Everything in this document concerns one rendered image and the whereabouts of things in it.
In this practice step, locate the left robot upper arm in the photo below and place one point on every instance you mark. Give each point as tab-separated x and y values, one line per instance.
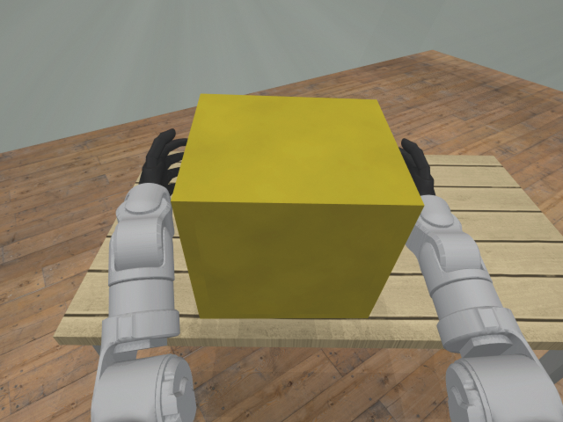
153	389

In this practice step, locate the right robot hand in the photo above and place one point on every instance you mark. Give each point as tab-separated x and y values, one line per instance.
418	167

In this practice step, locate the carton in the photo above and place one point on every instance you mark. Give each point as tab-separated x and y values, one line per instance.
291	207

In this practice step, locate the table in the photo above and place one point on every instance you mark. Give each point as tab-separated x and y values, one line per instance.
521	249

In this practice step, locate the left robot hand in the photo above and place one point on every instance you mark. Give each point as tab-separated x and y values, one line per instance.
155	170

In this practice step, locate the robot right forearm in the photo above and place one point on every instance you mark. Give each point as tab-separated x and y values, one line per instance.
472	320

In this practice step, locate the right robot upper arm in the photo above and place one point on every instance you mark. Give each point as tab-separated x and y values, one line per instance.
500	388

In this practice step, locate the robot left forearm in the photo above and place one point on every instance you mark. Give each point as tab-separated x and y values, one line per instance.
140	276

